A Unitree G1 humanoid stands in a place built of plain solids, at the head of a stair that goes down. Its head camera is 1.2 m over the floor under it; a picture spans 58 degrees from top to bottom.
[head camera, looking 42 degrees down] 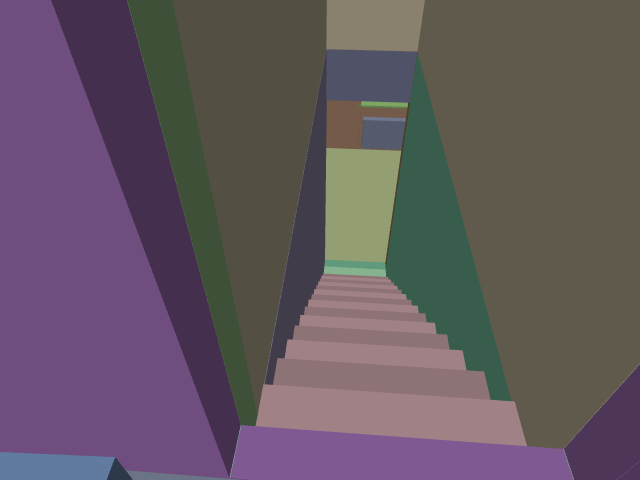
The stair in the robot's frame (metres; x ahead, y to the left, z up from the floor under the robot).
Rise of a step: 0.22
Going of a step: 0.25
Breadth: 0.88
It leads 4 degrees to the right of straight ahead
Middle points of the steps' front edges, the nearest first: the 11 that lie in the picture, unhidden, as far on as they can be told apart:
0.52 -0.22 0.00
0.77 -0.24 -0.22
1.02 -0.25 -0.43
1.27 -0.27 -0.65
1.52 -0.29 -0.87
1.77 -0.31 -1.09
2.02 -0.33 -1.31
2.27 -0.35 -1.52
2.52 -0.37 -1.74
2.77 -0.38 -1.96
3.02 -0.40 -2.18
